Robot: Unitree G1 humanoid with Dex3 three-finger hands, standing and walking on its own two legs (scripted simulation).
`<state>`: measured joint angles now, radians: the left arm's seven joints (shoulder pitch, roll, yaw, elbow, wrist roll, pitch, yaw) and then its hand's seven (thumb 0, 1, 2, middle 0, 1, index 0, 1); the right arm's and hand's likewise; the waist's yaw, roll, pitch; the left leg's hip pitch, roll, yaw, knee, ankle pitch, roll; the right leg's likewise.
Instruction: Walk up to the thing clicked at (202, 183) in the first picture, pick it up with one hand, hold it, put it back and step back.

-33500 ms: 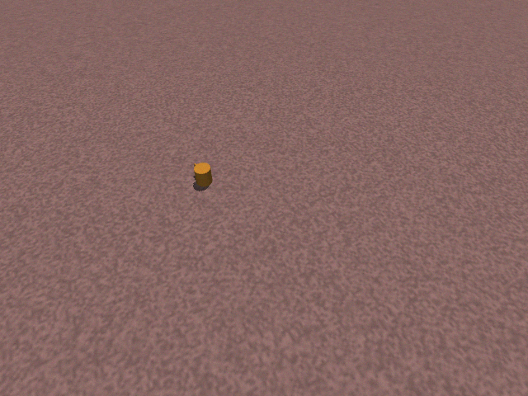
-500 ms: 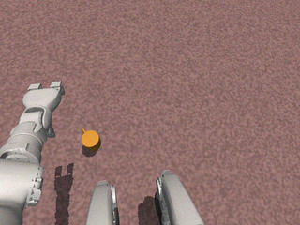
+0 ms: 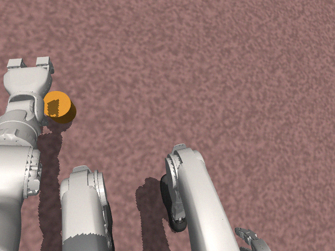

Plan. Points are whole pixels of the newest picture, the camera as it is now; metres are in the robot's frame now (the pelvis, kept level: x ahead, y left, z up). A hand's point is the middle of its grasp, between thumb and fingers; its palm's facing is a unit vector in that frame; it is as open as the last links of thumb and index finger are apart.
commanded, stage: approach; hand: left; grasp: from above
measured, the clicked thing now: (56, 104) +0.55 +0.22 -0.36
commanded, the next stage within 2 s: rest palm in 0.30 s
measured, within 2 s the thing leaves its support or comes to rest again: neither
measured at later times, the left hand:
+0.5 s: hand (55, 104) +0.53 +0.21 -0.31, palm faces -0.41 -0.06 -0.91, open 13.7 cm
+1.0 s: hand (53, 110) +0.51 +0.22 -0.31, palm faces -0.44 -0.05 -0.90, open 13.7 cm
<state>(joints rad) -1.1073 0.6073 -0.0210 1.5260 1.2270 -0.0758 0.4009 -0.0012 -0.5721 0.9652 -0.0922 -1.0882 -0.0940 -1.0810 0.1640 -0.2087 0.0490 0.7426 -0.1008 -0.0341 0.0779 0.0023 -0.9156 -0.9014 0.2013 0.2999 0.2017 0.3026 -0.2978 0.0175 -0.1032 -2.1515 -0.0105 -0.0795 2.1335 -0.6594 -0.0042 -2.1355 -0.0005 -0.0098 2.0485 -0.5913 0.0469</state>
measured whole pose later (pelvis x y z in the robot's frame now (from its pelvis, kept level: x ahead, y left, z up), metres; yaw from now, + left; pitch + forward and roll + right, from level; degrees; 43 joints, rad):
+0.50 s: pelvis +0.02 +0.00 -0.09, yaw -4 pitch +36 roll -9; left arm -1.11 0.78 0.12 1.59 1.28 -0.09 0.55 0.00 -0.45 0.92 -0.10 -1.08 -0.13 -1.05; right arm 0.20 -0.28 0.14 0.70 -0.19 -0.12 0.20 0.00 -0.91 -0.90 0.20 0.30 0.20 0.30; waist -0.39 -0.03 0.05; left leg -2.34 -0.01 -0.16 2.47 -0.77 -0.02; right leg -2.32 0.02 -0.07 2.34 -0.66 0.06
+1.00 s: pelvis +0.00 +0.01 -0.10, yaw -7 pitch +31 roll -13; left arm -1.18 0.84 -0.01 1.77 1.29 -0.14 0.58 0.00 -0.45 0.91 0.00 -1.04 -0.12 -1.04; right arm 0.19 -0.31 0.22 0.68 -0.22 -0.15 0.24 0.00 -0.91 -0.90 0.20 0.30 0.20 0.30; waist -0.41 -0.08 0.06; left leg -2.35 -0.03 -0.20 2.51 -0.72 -0.01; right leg -2.28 0.02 -0.10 2.33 -0.62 0.06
